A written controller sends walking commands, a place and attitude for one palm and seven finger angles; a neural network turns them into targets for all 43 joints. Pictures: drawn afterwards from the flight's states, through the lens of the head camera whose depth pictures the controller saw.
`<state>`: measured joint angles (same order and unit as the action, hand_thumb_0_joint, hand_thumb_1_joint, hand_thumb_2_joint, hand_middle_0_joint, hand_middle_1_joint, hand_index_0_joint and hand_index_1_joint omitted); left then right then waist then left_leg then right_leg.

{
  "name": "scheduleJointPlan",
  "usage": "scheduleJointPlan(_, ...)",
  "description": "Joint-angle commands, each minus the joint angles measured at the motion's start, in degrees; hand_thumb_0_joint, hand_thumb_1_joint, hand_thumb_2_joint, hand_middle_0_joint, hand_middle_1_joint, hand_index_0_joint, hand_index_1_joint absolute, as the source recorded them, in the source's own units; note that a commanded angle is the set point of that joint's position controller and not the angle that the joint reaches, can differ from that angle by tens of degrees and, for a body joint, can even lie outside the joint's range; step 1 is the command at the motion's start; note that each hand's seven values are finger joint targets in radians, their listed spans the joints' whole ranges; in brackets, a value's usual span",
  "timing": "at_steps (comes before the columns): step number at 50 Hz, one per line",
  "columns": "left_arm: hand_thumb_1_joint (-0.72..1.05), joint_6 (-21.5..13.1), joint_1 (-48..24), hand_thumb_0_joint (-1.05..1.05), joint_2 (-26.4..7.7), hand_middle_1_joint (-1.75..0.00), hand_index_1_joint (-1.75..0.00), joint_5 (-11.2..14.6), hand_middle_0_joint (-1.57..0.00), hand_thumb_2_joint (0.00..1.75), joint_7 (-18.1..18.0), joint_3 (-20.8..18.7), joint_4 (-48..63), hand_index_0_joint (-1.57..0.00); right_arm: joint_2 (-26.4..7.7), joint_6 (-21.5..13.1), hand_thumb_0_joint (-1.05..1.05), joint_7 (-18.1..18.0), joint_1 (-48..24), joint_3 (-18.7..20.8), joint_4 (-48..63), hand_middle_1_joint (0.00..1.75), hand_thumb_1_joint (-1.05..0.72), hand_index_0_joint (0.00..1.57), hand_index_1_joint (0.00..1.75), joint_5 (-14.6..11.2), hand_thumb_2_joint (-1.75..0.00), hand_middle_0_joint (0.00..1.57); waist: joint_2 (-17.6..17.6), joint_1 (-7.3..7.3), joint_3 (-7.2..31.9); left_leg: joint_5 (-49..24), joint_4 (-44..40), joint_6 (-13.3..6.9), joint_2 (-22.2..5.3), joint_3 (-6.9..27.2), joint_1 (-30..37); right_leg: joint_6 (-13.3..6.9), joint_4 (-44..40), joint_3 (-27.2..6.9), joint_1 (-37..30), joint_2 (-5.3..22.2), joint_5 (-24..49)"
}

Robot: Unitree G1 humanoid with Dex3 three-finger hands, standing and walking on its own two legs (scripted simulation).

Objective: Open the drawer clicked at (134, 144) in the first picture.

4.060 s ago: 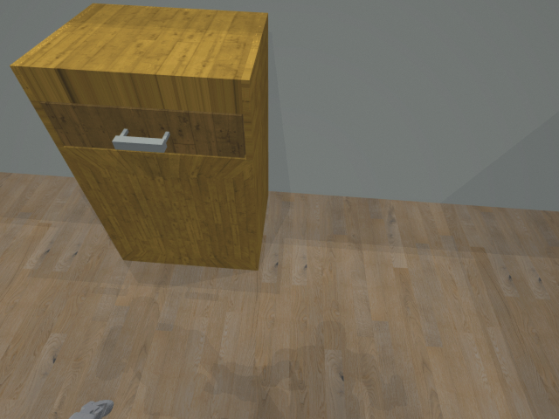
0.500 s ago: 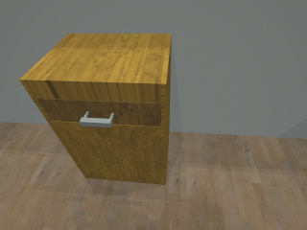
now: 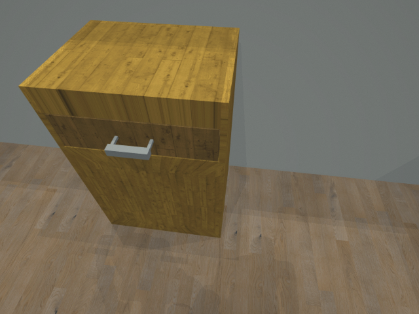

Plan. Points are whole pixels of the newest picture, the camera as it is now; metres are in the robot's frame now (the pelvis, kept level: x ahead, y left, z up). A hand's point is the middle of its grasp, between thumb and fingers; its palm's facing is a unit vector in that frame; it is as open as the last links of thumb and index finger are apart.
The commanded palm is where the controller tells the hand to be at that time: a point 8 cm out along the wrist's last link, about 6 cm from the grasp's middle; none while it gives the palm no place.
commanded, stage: look again from close up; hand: left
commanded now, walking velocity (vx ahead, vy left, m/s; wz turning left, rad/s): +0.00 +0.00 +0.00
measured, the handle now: (130, 146) +0.57 +0.29 -0.09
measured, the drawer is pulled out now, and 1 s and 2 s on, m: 0.00 0.00 0.00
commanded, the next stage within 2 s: shuffle to correct the standing spot in 0.38 s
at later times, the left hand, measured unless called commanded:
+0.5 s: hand out of the picture -0.04 +0.22 -0.18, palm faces +0.03 -0.99 -0.16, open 7.4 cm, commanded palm none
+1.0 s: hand out of the picture -0.01 +0.25 -0.19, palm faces +0.00 -0.99 -0.13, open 7.4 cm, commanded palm none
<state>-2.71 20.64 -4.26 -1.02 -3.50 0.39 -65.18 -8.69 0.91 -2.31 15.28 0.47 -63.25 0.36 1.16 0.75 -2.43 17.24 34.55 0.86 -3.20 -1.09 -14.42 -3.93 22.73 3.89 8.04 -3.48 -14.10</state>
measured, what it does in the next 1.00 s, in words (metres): shifts its weight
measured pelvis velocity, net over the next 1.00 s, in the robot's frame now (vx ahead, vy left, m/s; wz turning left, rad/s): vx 0.02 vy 0.10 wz -0.06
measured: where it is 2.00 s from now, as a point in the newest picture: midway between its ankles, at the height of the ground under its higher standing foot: outside the picture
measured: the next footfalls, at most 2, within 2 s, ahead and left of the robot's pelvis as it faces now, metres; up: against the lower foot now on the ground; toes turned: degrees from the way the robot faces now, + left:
right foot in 1.34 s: +0.05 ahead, -0.04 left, +0.00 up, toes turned -4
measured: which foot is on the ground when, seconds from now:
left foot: down 0.00-1.00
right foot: down 0.00-0.88, up 0.90-1.00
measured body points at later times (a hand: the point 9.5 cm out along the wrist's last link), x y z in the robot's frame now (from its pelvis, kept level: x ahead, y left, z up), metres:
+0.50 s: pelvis -0.02 +0.06 +0.00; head -0.04 +0.07 +0.45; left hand -0.04 +0.27 -0.17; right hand -0.04 -0.16 -0.16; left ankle -0.01 +0.12 -0.74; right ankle -0.02 -0.06 -0.74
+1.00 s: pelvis +0.02 +0.10 -0.01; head +0.02 +0.12 +0.44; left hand -0.01 +0.30 -0.18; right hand +0.00 -0.13 -0.15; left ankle -0.01 +0.12 -0.74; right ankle -0.01 -0.04 -0.70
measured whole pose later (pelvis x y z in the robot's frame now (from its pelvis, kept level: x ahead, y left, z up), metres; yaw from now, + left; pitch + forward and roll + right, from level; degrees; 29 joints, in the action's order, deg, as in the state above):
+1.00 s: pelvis +0.02 +0.10 -0.01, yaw -3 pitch -1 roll -1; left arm 0.4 21.9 -7.1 -1.4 -2.4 -0.8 -63.5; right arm -7.7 -2.9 -2.5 21.1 -1.4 -59.8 1.0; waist -2.0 0.4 -0.3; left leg 18.2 26.7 -8.1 4.4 -8.6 -8.3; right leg -1.6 49.8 2.2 19.8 2.7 -26.9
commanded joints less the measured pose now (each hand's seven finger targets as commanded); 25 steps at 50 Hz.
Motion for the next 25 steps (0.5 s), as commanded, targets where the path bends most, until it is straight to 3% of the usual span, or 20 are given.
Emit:
scheduleJointPlan(1, 0.90, -0.34, 4.93, 0.00, -9.45, -0.30, -0.30, -0.38, -0.20, 0.90, -0.17, -1.71, 3.76, -0.20, -0.69, -1.62, 0.00, 0.56, 3.20, 0.30, 5.27, 0.30, -0.90, 0.20, 0.30, -0.29, -0.90, 0.20, -6.69, -0.84, 7.50, 2.37, 1.54, -1.68, 1.81, -1.04, -2.82, -1.94, 1.43, -8.17, -7.81, 14.96, 47.85)
scheduleJointPlan(3, 0.90, 0.45, 2.68, 0.00, -9.18, -0.30, -0.30, -0.23, -0.20, 0.90, 0.07, -1.53, 4.57, -0.20, -0.58, -1.55, 0.00, 0.54, 5.48, 0.12, 4.59, 0.30, -0.90, 0.20, 0.30, 0.08, -0.90, 0.20, -4.32, -2.02, 5.13, -2.73, -5.87, -1.47, 2.01, -1.23, 2.70, -2.20, 0.32, -8.02, -0.87, 13.46, 26.63)
scheduleJointPlan(4, 0.90, 0.72, 2.34, 0.00, -8.25, -0.30, -0.30, 0.04, -0.20, 0.90, 0.22, -1.31, 4.36, -0.20, -1.40, -1.70, 0.00, 0.42, 5.74, 0.05, 4.20, 0.30, -0.90, 0.20, 0.30, 0.28, -0.90, 0.20, -3.33, -2.19, 2.47, -4.97, -8.21, -1.72, 0.80, 0.18, 4.06, -1.29, -0.09, -8.16, 2.83, 11.86, 16.86)
scheduleJointPlan(5, 0.90, 0.96, 2.36, 0.00, -7.17, -0.30, -0.30, 0.27, -0.20, 0.90, 0.37, -0.98, 4.18, -0.20, -2.74, -2.03, 0.00, 0.34, 6.33, 0.09, 4.19, 0.30, -0.90, 0.20, 0.30, 0.42, -0.90, 0.20, -0.02, -2.04, 0.25, -9.59, -9.46, -2.63, -1.84, 2.66, 3.80, -0.19, -0.09, -7.54, 5.50, 9.90, 9.89)
scheduleJointPlan(6, 0.90, 1.13, 2.93, 0.00, -6.55, -0.30, -0.30, 0.33, -0.20, 0.90, 0.50, -0.80, 4.14, -0.20, -3.60, -2.08, 0.00, 0.24, 5.99, -0.01, 4.28, 0.30, -0.90, 0.20, 0.30, 0.55, -0.90, 0.20, 0.58, -1.16, -1.75, -11.61, -9.82, -3.55, -3.60, 4.17, 1.80, 0.41, -0.68, -7.03, 6.08, 8.65, 6.21)
scheduleJointPlan(7, 0.90, 1.28, 3.99, 0.00, -6.15, -0.30, -0.30, 0.02, -0.20, 0.90, 0.48, -0.79, 3.89, -0.20, -4.31, -2.17, 0.00, 0.22, 6.80, 0.04, 4.25, 0.30, -0.90, 0.20, 0.30, 0.75, -0.90, 0.20, 1.04, -0.84, -2.63, -12.77, -9.52, -4.04, -4.77, 4.26, 1.04, 0.35, -0.68, -6.44, 6.42, 8.16, 4.43)
scheduleJointPlan(8, 0.90, 1.52, 3.29, 0.00, -6.79, -0.30, -0.30, 0.12, -0.20, 0.90, 0.68, -0.71, 3.76, -0.20, -3.88, -2.16, 0.00, 0.18, 5.93, -0.27, 3.88, 0.30, -0.90, 0.20, 0.30, 0.77, -0.90, 0.20, 4.56, -0.63, -3.64, -11.85, -10.91, -4.13, -3.98, 5.38, -0.73, 0.37, 0.06, -6.18, 5.63, 7.93, 3.50)
scheduleJointPlan(9, 0.90, 1.62, 3.46, 0.00, -7.28, -0.30, -0.30, 0.09, -0.20, 0.90, 0.83, -0.67, 3.59, -0.20, -3.91, -2.11, 0.00, 0.16, 5.06, -0.43, 4.01, 0.30, -0.90, 0.20, 0.30, 0.68, -0.90, 0.20, 4.83, -0.20, -4.42, -10.57, -11.89, -4.27, -3.76, 5.80, -1.93, 0.53, 0.05, -6.13, 4.98, 7.91, 3.24)
scheduleJointPlan(11, 0.90, 1.77, 3.39, 0.00, -7.44, -0.30, -0.30, 0.05, -0.20, 0.90, 1.07, -0.54, 3.81, -0.20, -4.51, -2.03, 0.00, 0.20, 5.00, -0.50, 4.59, 0.30, -0.90, 0.20, 0.30, 0.58, -0.90, 0.20, 1.61, -0.22, -5.59, -4.79, -13.63, -4.26, -3.37, 6.26, -4.04, 0.67, -0.34, -6.18, 4.83, 7.81, 1.06)
scheduleJointPlan(16, 0.90, 2.06, 2.91, 0.00, -7.61, -0.30, -0.30, 0.03, -0.20, 0.90, 1.42, -0.47, 4.60, -0.20, -5.81, -2.19, 0.00, 0.36, 5.66, -0.52, 4.74, 0.30, -0.90, 0.20, 0.30, 0.79, -0.90, 0.20, -0.61, -0.16, -4.83, 3.17, -17.36, -4.69, -3.57, 8.07, -5.37, 1.02, 0.52, -5.36, 3.97, 7.78, -0.32)
scheduleJointPlan(19, 0.90, 2.25, 2.82, 0.00, -7.52, -0.30, -0.30, -0.09, -0.20, 0.90, 1.56, -0.49, 4.93, -0.20, -6.30, -2.35, 0.00, 0.41, 6.02, -0.52, 4.69, 0.30, -0.90, 0.20, 0.30, 0.81, -0.90, 0.20, 0.82, 0.03, -4.44, 6.59, -19.93, -5.10, -4.13, 9.42, -6.24, 1.27, 1.63, -4.43, 3.42, 7.54, -0.54)
scheduleJointPlan(25, 0.90, 2.08, 3.61, 0.00, -6.95, -0.30, -0.30, -0.22, -0.20, 0.90, 1.67, -0.49, 4.69, -0.20, -6.24, -2.41, 0.00, 0.42, 7.13, -0.41, 3.81, 0.30, -0.90, 0.20, 0.30, 0.75, -0.90, 0.20, -0.38, 0.05, -2.80, 8.29, -20.41, -5.38, -3.93, 9.00, -5.16, 1.28, 1.69, -4.45, 3.09, 7.82, -1.28)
